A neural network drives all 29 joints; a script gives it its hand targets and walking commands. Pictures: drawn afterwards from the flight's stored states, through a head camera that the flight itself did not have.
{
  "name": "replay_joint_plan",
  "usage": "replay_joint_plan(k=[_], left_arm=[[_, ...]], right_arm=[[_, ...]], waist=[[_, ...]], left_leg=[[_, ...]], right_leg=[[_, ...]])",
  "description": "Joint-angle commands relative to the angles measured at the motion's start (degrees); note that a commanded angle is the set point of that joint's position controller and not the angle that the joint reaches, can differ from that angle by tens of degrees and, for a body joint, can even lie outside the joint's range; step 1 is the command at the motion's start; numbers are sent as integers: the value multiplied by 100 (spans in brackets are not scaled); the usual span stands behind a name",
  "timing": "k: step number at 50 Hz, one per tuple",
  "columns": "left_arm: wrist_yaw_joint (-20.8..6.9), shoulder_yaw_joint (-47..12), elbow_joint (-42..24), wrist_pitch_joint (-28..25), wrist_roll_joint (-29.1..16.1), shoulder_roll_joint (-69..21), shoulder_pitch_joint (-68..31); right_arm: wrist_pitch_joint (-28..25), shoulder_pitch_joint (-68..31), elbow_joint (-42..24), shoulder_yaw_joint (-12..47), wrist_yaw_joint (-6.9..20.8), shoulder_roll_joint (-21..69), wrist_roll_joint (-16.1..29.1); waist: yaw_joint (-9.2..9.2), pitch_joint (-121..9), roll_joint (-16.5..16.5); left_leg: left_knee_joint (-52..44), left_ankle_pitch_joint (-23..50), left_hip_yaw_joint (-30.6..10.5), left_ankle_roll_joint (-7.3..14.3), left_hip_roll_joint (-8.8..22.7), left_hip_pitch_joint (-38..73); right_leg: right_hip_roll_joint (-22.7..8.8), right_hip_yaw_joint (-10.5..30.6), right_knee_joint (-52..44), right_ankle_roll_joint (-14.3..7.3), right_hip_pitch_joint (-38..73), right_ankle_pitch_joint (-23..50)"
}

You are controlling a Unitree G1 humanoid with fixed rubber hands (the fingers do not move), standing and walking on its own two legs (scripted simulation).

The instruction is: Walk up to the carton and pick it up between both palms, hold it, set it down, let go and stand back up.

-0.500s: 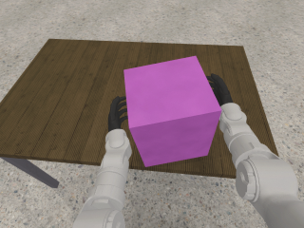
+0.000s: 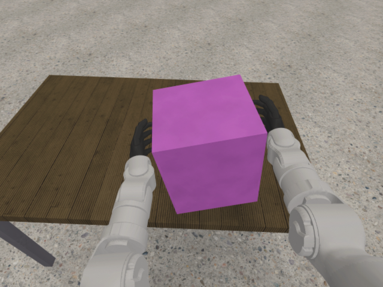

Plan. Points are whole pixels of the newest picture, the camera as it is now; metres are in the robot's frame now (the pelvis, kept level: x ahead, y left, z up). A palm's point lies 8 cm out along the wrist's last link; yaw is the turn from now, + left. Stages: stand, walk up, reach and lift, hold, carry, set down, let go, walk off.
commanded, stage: reach and lift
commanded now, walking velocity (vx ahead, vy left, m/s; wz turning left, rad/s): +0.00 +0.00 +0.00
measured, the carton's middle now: (206, 147) +0.43 -0.01 +0.05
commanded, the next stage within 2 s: hold in 1.50 s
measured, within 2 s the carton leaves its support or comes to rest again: neither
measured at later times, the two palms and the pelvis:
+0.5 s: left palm (119, 142) +0.36 +0.18 +0.13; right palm (265, 131) +0.38 -0.12 +0.15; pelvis -0.01 +0.02 +0.00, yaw +1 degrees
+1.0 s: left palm (119, 135) +0.37 +0.18 +0.14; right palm (269, 130) +0.38 -0.12 +0.16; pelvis +0.00 +0.03 +0.00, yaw +1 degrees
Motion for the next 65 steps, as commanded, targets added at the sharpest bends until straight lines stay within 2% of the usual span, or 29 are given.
replay_joint_plan(k=[1,2,3,4,6,7,8,9,11,14,16,18,22,25,27,29,35,37,40,41,42,46,49,50,51,57,58,61,65], left_arm=[[-1053,-1790,-1553,-147,-74,-2703,-4564],[-1068,-1832,-1537,-125,-24,-2750,-4647],[-1112,-1835,-1601,-95,-78,-2702,-4657],[-1071,-2097,-1942,-111,-161,-2913,-4779],[-1126,-2303,-1803,-51,-282,-2966,-4724],[-1160,-2463,-2169,-59,-417,-2948,-4776],[-1188,-2601,-2216,-18,-470,-3041,-4727],[-1254,-2458,-1927,85,-437,-2903,-4625],[-1302,-2650,-1908,254,-428,-3011,-4368],[-1455,-2434,-1663,530,-383,-2883,-4397],[-1455,-2308,-1512,707,-274,-2925,-4457],[-1530,-2146,-1414,845,-172,-2917,-4512],[-1528,-2398,-1556,1035,-277,-3144,-4733],[-1481,-2571,-1886,1113,-311,-3238,-4577],[-1461,-2902,-2208,1172,-483,-3392,-4658],[-1447,-3070,-2564,1179,-580,-3345,-4849],[-1645,-2674,-2514,1410,-255,-2971,-3836],[-1692,-2566,-2534,1480,-112,-3022,-3706],[-1889,-2204,-2057,1679,98,-2800,-3634],[-1954,-2213,-2110,1737,45,-2847,-3610],[-1975,-2232,-1936,1787,59,-2932,-3764],[-2031,-2230,-2233,1756,-3,-2921,-4253],[-2009,-2383,-2636,1684,-115,-2933,-4381],[-1989,-2466,-2656,1640,-141,-2979,-4562],[-1974,-2528,-2700,1631,-169,-2999,-4543],[-1904,-2584,-2741,1643,-205,-3001,-4669],[-1923,-2435,-2572,1686,-105,-2894,-4547],[-2029,-2249,-2216,1873,28,-2906,-4225],[-2073,-2224,-2473,1878,28,-2810,-4558]], right_arm=[[-87,-3069,-1850,1688,545,4527,810],[-81,-3133,-1825,1659,528,4531,806],[-59,-3091,-1951,1755,483,4636,870],[-98,-3235,-2192,1953,500,4650,947],[-40,-3133,-2468,2068,372,4723,964],[-17,-3082,-2800,2264,292,4860,1035],[-66,-3448,-3379,2451,211,4877,1157],[38,-3371,-3291,2392,149,4794,1131],[93,-3472,-3691,2474,101,4744,1165],[332,-3423,-3511,2201,-1,4621,1065],[440,-3507,-3042,1861,106,4346,985],[517,-3285,-2524,1505,167,4195,887],[570,-3668,-2697,1331,241,4137,888],[543,-3733,-3208,1623,243,4214,1050],[543,-3821,-3611,1778,194,4258,1209],[578,-3732,-3801,1936,129,4423,1255],[741,-3234,-4307,2469,-85,4397,1510],[810,-2994,-4078,2554,-117,4327,1561],[895,-3073,-3838,2313,-167,4092,1420],[900,-3170,-4061,2418,-208,4164,1511],[901,-3376,-3980,2205,-188,4051,1413],[854,-3709,-4120,2132,-170,4264,1417],[825,-3734,-4487,2415,-204,4450,1498],[840,-3615,-4225,2241,-184,4363,1388],[791,-3795,-4493,2395,-181,4471,1459],[864,-3621,-4185,2313,-158,4435,1431],[877,-3672,-4144,2331,-137,4460,1397],[908,-3730,-4064,2205,-180,4240,1411],[979,-3537,-3817,2031,-146,4260,1347]], waist=[[-61,-2359,-372],[-110,-2183,-252],[-107,-2282,-380],[-101,-2708,-217],[-252,-2703,-203],[-335,-2955,-277],[-340,-3183,-270],[-375,-2663,-399],[-402,-2627,-325],[-497,-1908,-336],[-439,-1364,-209],[-570,-938,-120],[-708,-1060,136],[-639,-1553,230],[-773,-2022,423],[-781,-2292,497],[-533,-2344,226],[-510,-1948,250],[-564,-1221,71],[-517,-1272,-42],[-623,-1097,50],[-534,-1425,112],[-479,-1962,104],[-603,-1860,180],[-545,-2084,229],[-563,-1921,296],[-454,-1808,239],[-516,-1329,162],[-599,-1275,196]], left_leg=[[-359,676,466,346,-749,55],[-403,511,428,315,-769,7],[-388,616,398,341,-773,24],[-328,959,363,274,-763,206],[-355,794,304,279,-830,192],[-258,1068,310,266,-863,311],[-192,1163,276,258,-876,428],[-281,836,273,304,-903,286],[-247,963,241,271,-891,476],[-393,351,258,317,-888,533],[-526,-28,253,249,-811,752],[-616,-288,287,225,-806,850],[-582,-294,267,129,-794,962],[-392,369,252,36,-817,1287],[-173,823,196,-31,-820,1505],[-84,1112,216,-51,-841,1614],[-38,1438,238,116,-938,1473],[-90,1537,223,99,-938,1387],[-314,808,264,242,-932,1179],[-300,938,266,270,-903,1211],[-357,687,247,252,-914,1114],[-366,656,255,277,-905,1127],[-262,1003,259,272,-926,1208],[-278,909,241,217,-893,1227],[-231,1002,261,244,-920,1280],[-262,990,264,187,-884,1341],[-295,890,277,242,-917,1269],[-343,844,287,279,-910,1238],[-413,730,296,266,-854,1271]], right_leg=[[-312,366,287,659,3431,1959],[-343,364,298,676,3391,1817],[-334,369,292,694,3485,2014],[-267,328,379,680,3520,2312],[-294,356,311,729,3506,2423],[-281,346,377,756,3784,2818],[-279,356,380,774,3824,2831],[-278,337,302,803,3785,2585],[-237,293,265,771,3653,2463],[-223,227,26,726,3228,1317],[-124,60,-102,599,2608,314],[-84,-44,-234,551,2250,-184],[-53,-69,-269,439,1989,-329],[0,-99,-209,408,2233,295],[17,-54,-162,415,2345,717],[12,-39,-139,459,2436,970],[-30,89,12,597,3336,1879],[7,21,67,585,3348,1991],[-57,-28,-87,603,3111,1256],[-36,-10,-47,592,3177,1443],[-17,-57,-117,573,2969,1031],[-28,-16,-102,540,2997,916],[-32,8,-1,557,3320,1372],[-17,-12,-13,535,3213,1260],[-21,4,12,548,3264,1323],[-9,-38,-24,520,3046,1222],[-14,-42,-39,529,3051,1066],[-29,-19,-96,541,3038,1137],[-50,-17,-102,501,2998,971]])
